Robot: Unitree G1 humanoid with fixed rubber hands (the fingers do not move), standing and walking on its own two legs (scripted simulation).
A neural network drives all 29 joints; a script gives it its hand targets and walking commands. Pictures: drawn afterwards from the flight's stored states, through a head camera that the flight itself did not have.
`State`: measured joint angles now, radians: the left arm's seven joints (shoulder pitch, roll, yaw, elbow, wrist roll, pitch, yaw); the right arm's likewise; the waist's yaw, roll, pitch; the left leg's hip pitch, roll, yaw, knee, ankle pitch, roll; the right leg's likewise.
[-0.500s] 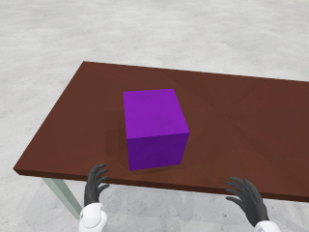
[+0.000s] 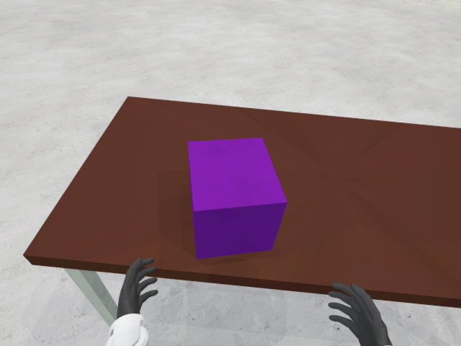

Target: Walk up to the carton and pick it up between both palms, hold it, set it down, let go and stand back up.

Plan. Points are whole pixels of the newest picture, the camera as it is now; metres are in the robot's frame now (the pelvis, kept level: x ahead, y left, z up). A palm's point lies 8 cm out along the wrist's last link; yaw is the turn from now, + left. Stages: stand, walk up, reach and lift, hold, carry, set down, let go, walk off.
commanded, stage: set down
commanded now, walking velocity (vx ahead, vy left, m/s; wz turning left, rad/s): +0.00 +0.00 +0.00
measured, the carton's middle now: (230, 196) +0.46 +0.03 -0.02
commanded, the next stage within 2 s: let go in 1.24 s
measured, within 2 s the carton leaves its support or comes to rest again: neither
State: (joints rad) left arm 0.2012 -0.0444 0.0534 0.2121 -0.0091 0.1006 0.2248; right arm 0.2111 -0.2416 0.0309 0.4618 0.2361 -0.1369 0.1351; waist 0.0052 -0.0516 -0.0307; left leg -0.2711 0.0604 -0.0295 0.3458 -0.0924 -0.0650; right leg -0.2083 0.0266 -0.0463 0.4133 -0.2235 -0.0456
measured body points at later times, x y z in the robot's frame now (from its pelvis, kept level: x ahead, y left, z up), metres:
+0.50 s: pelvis +0.01 +0.00 +0.00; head +0.03 +0.02 +0.45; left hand +0.22 +0.20 -0.05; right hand +0.19 -0.22 -0.05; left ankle +0.06 +0.16 -0.74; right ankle +0.00 -0.09 -0.74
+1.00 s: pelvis +0.01 +0.01 +0.00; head +0.05 +0.02 +0.45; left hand +0.21 +0.21 -0.07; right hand +0.19 -0.21 -0.06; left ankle +0.06 +0.16 -0.74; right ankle +0.00 -0.09 -0.74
